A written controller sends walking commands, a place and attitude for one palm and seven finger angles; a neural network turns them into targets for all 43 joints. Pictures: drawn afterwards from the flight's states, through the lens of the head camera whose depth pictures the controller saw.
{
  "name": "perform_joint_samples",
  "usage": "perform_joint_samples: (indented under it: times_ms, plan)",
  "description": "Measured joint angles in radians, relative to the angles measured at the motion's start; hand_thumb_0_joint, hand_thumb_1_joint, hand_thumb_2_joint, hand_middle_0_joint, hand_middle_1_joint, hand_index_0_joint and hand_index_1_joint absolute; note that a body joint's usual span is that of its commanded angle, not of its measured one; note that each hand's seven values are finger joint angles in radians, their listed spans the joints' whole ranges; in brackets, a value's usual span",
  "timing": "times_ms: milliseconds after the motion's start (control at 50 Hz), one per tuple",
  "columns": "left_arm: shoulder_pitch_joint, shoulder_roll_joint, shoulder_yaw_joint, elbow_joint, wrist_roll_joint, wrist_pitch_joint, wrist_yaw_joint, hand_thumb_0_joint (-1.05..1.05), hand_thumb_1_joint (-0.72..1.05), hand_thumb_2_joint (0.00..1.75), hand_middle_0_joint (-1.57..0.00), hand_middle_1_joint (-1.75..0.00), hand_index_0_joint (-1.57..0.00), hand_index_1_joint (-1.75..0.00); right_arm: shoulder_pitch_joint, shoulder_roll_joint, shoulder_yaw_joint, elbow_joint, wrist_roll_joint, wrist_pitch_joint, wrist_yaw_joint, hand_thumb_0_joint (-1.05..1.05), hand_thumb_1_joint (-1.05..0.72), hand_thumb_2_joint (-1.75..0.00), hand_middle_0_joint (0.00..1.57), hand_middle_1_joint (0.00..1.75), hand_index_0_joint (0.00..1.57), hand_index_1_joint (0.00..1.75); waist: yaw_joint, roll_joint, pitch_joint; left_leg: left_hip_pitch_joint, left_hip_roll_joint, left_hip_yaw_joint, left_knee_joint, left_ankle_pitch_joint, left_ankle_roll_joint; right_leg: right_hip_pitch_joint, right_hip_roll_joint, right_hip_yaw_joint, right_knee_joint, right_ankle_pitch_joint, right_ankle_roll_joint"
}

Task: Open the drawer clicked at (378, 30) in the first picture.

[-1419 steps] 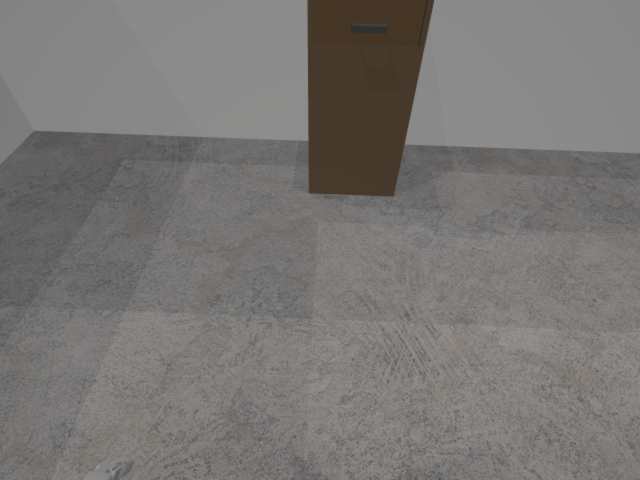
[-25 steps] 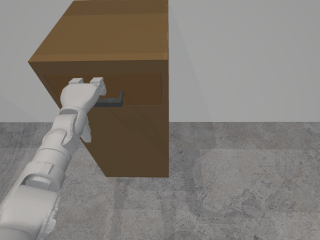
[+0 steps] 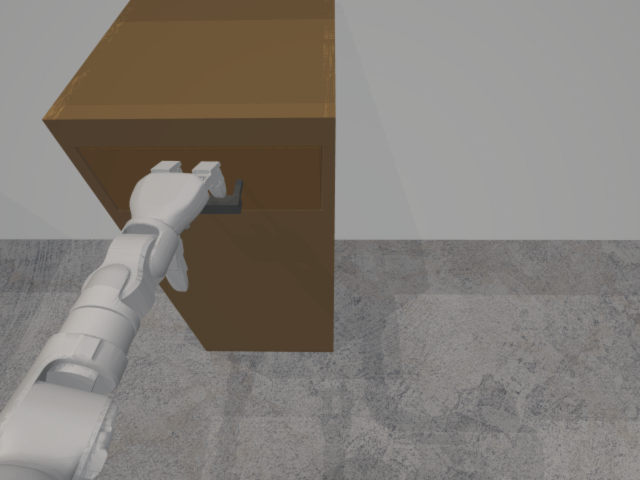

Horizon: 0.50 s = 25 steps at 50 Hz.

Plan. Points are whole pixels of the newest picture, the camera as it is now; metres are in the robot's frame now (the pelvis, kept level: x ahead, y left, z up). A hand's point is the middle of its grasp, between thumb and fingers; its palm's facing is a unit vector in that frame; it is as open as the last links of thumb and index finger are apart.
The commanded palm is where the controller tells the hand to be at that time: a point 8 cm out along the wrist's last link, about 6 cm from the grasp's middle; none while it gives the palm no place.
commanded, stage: re-aim the fingers above the handle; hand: left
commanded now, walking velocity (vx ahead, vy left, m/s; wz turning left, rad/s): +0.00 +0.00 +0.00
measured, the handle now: (205, 195) +0.53 +0.21 +0.02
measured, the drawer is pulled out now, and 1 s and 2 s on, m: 0.00 0.00 0.00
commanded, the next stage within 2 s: lower the fingers behind the handle in 0.68 s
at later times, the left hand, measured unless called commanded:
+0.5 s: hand (205, 229) +0.42 +0.17 +0.06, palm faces -0.05 -0.07 -1.00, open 13.8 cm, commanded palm +0.42 +0.22 +0.13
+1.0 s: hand (207, 234) +0.42 +0.17 +0.05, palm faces -0.02 -0.10 -1.00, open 13.8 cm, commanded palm +0.41 +0.22 +0.11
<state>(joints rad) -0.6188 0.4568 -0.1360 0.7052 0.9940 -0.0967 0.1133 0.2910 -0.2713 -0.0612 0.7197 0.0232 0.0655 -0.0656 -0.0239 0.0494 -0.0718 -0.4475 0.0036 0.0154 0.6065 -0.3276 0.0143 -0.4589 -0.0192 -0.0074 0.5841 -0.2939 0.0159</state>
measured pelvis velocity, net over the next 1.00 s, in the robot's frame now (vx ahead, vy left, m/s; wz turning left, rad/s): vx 0.00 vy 0.00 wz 0.00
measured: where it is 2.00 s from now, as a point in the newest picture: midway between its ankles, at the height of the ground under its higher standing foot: outside the picture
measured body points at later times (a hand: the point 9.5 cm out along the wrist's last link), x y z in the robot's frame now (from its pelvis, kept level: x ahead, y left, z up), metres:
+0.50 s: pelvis +0.00 +0.00 +0.00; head +0.06 -0.01 +0.44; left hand +0.42 +0.18 +0.11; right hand +0.12 -0.27 -0.13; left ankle -0.02 +0.11 -0.73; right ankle -0.01 -0.13 -0.73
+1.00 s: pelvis +0.00 +0.00 -0.01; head +0.07 -0.01 +0.44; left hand +0.42 +0.18 +0.10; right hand +0.10 -0.28 -0.13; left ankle -0.02 +0.11 -0.73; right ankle -0.01 -0.13 -0.73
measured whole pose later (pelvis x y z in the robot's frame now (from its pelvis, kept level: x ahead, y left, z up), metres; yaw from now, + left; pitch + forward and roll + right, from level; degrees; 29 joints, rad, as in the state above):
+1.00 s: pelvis +0.00 +0.00 -0.01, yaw +0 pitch +11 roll +0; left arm -0.56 0.44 -0.09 0.60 1.03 -0.25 0.15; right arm 0.24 -0.27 -0.07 0.69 0.00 0.05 -0.08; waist -0.03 0.03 -0.06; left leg -0.51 0.00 0.01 0.67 -0.35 0.01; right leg -0.52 -0.02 -0.01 0.65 -0.32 0.01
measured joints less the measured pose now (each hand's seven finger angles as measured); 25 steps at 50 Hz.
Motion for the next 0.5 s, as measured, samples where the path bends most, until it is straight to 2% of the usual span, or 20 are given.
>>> perform_joint_samples:
  times_ms: [40, 80, 140, 180, 220, 260, 320, 360, 420, 460, 500]
  plan:
    - [-0.003, -0.018, 0.024, -0.002, 0.020, -0.039, 0.027, 0.00, -0.49, 0.30, -0.32, -1.21, -0.32, -1.20, -0.021, 0.002, 0.004, -0.005, -0.003, 0.001, 0.002, 0.01, -0.91, -0.89, 0.20, 0.30, 0.20, 0.30, -0.008, -0.007, 0.001, -0.004, 0.001, 0.006, 0.007, -0.005, 0.000, -0.008, 0.001, 0.006, 0.010, -0.004, 0.000]
    - [-0.004, -0.019, 0.068, -0.002, 0.045, -0.052, 0.071, 0.00, -0.49, 0.30, -0.32, -1.21, -0.32, -1.20, -0.041, 0.007, 0.008, -0.015, -0.008, 0.001, 0.007, 0.01, -0.91, -0.89, 0.20, 0.30, 0.20, 0.30, -0.016, -0.011, -0.001, -0.010, 0.005, 0.017, 0.012, -0.009, -0.001, -0.021, 0.005, 0.017, 0.019, -0.005, -0.001]
    - [-0.009, -0.002, 0.122, 0.007, 0.065, -0.011, 0.140, 0.01, -0.49, 0.30, -0.32, -1.21, -0.32, -1.20, -0.060, 0.016, 0.012, -0.025, -0.009, 0.000, 0.018, 0.01, -0.91, -0.89, 0.20, 0.30, 0.20, 0.30, -0.015, -0.007, -0.001, -0.012, 0.010, 0.032, 0.009, -0.009, -0.003, -0.033, 0.011, 0.033, 0.023, -0.003, -0.001]
    - [-0.012, 0.019, 0.141, 0.030, 0.068, 0.047, 0.163, 0.01, -0.49, 0.30, -0.32, -1.20, -0.32, -1.20, -0.066, 0.019, 0.017, -0.026, -0.005, 0.004, 0.026, 0.01, -0.91, -0.89, 0.20, 0.30, 0.20, 0.30, -0.007, -0.001, -0.004, -0.009, 0.012, 0.040, 0.001, -0.007, -0.003, -0.034, 0.013, 0.040, 0.018, 0.001, -0.001]
    - [-0.011, 0.041, 0.138, 0.061, 0.065, 0.116, 0.150, 0.01, -0.49, 0.30, -0.31, -1.20, -0.32, -1.20, -0.065, 0.020, 0.023, -0.025, 0.002, 0.010, 0.031, 0.01, -0.91, -0.89, 0.20, 0.30, 0.20, 0.30, 0.002, 0.008, -0.010, -0.005, 0.012, 0.041, -0.010, -0.002, -0.003, -0.031, 0.013, 0.042, 0.009, 0.004, 0.000]
    - [-0.002, 0.060, 0.116, 0.083, 0.047, 0.176, 0.103, 0.01, -0.48, 0.30, -0.31, -1.20, -0.31, -1.20, -0.058, 0.019, 0.028, -0.028, 0.012, 0.018, 0.032, 0.01, -0.91, -0.89, 0.20, 0.30, 0.20, 0.30, 0.009, 0.015, -0.014, 0.003, 0.010, 0.036, -0.022, 0.002, -0.002, -0.020, 0.011, 0.036, -0.002, 0.006, 0.000]
    - [0.022, 0.064, 0.055, 0.060, -0.002, 0.206, 0.001, 0.00, -0.48, 0.30, -0.31, -1.20, -0.31, -1.20, -0.042, 0.015, 0.029, -0.035, 0.019, 0.023, 0.020, 0.01, -0.91, -0.89, 0.20, 0.30, 0.20, 0.30, 0.018, 0.019, -0.010, 0.019, 0.004, 0.016, -0.031, 0.006, -0.001, 0.007, 0.005, 0.016, -0.018, 0.005, 0.000]
    - [0.033, 0.054, 0.005, 0.017, -0.031, 0.172, -0.062, 0.00, -0.48, 0.30, -0.31, -1.20, -0.31, -1.20, -0.036, 0.012, 0.028, -0.036, 0.015, 0.018, 0.005, 0.01, -0.91, -0.89, 0.20, 0.30, 0.20, 0.30, 0.019, 0.013, 0.002, 0.025, -0.002, -0.004, -0.026, 0.006, 0.000, 0.024, -0.002, -0.004, -0.019, 0.000, 0.001]
    - [0.038, 0.022, -0.040, -0.058, -0.039, 0.052, -0.099, 0.00, -0.49, 0.30, -0.31, -1.20, -0.32, -1.20, -0.042, 0.007, 0.020, -0.033, 0.001, 0.004, -0.011, 0.01, -0.91, -0.89, 0.20, 0.30, 0.20, 0.30, 0.020, -0.002, 0.019, 0.017, -0.009, -0.021, -0.004, -0.002, 0.000, 0.026, -0.009, -0.021, -0.002, -0.012, 0.000]
    - [0.037, 0.000, -0.043, -0.098, -0.022, -0.033, -0.075, 0.00, -0.49, 0.30, -0.32, -1.20, -0.32, -1.20, -0.054, 0.005, 0.013, -0.033, -0.008, -0.004, -0.015, 0.01, -0.91, -0.89, 0.20, 0.30, 0.20, 0.30, 0.017, -0.009, 0.022, 0.002, -0.009, -0.021, 0.015, -0.009, -0.001, 0.012, -0.009, -0.021, 0.014, -0.018, 0.000]
    - [0.018, -0.020, -0.029, -0.109, 0.005, -0.090, -0.014, 0.00, -0.49, 0.30, -0.32, -1.21, -0.32, -1.20, -0.065, 0.006, 0.007, -0.033, -0.012, -0.012, -0.010, 0.01, -0.91, -0.89, 0.20, 0.30, 0.20, 0.30, 0.011, -0.013, 0.018, -0.020, -0.006, -0.016, 0.035, -0.017, -0.002, -0.013, -0.007, -0.016, 0.033, -0.022, -0.001]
